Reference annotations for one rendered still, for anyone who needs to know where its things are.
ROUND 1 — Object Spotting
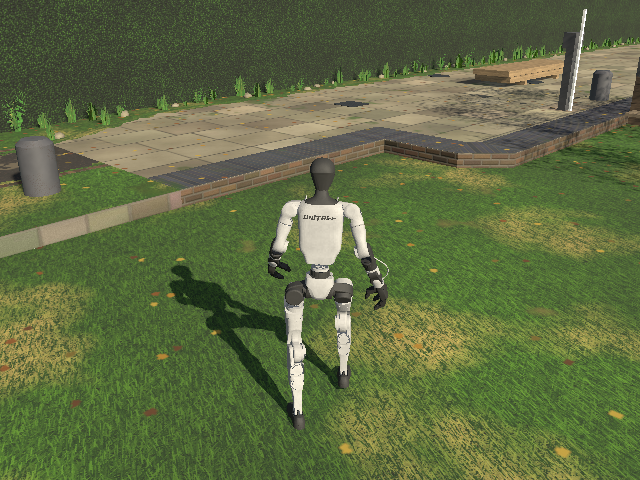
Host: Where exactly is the humanoid robot torso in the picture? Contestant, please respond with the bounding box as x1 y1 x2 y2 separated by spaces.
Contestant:
298 195 345 300

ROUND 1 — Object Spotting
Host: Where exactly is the robot right hand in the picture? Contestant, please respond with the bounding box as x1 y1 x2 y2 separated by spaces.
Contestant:
365 283 388 310

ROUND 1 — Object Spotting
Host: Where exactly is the right robot shin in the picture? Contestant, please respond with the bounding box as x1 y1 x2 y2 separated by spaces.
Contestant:
337 315 351 375

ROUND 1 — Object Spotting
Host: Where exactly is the robot left hand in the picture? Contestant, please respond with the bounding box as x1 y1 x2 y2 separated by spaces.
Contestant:
268 262 291 279

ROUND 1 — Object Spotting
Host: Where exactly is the robot left forearm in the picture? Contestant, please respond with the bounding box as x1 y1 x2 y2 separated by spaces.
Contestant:
268 237 283 267

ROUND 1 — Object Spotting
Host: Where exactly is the right robot upper arm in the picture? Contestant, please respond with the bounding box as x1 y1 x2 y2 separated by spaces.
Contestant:
342 202 370 259

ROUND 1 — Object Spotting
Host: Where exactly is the robot right forearm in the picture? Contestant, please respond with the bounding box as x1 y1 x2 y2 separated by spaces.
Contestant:
361 243 384 288

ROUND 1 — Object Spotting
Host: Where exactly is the left robot upper arm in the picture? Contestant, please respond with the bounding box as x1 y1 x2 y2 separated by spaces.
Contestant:
272 200 301 253

